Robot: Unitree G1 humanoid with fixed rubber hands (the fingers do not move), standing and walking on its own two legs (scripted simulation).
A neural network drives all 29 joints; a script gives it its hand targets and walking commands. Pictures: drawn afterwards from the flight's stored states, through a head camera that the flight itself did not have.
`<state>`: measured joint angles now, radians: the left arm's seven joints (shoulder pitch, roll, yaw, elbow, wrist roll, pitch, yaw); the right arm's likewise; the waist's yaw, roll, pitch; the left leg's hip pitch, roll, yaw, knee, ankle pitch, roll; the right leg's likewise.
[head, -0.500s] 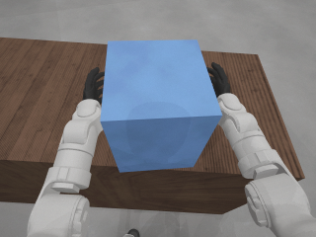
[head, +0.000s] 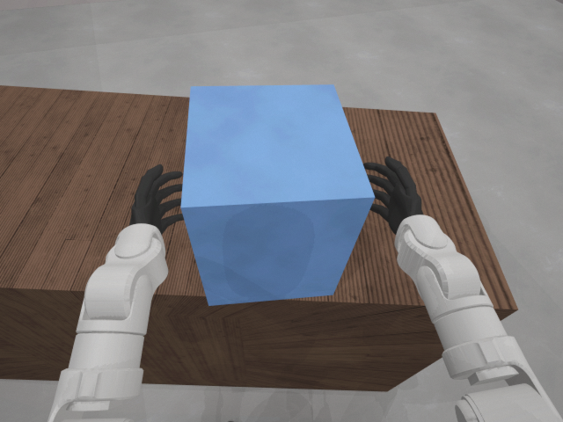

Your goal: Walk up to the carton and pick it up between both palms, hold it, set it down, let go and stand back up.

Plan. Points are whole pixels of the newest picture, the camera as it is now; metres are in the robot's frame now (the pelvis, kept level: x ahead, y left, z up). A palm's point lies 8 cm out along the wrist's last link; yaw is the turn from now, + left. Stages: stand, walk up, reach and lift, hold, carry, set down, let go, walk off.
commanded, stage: set down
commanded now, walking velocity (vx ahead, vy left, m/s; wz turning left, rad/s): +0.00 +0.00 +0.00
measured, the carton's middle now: (268, 200) +0.42 +0.06 +0.07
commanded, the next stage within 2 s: none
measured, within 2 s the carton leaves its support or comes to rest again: neither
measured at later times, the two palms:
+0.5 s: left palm (140, 260) +0.30 +0.21 +0.08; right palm (422, 255) +0.34 -0.15 +0.08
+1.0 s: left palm (134, 292) +0.26 +0.21 +0.07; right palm (428, 292) +0.30 -0.16 +0.06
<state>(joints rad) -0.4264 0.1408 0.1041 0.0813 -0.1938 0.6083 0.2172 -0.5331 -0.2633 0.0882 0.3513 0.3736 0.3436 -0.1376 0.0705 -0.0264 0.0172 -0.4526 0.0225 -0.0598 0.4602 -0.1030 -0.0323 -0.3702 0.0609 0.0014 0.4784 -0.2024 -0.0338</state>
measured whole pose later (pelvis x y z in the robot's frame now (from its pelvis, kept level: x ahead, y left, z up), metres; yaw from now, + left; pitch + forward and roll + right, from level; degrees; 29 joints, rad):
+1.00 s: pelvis -0.01 +0.01 +0.00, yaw +0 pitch +0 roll +0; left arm -0.02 0.13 0.02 -0.28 -0.16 0.64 0.25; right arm -0.10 -0.25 0.07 0.08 0.35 0.26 -0.06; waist 0.04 -0.06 0.08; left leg -0.32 0.00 -0.04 0.40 -0.08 -0.02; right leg -0.26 0.04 0.02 0.47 -0.20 -0.02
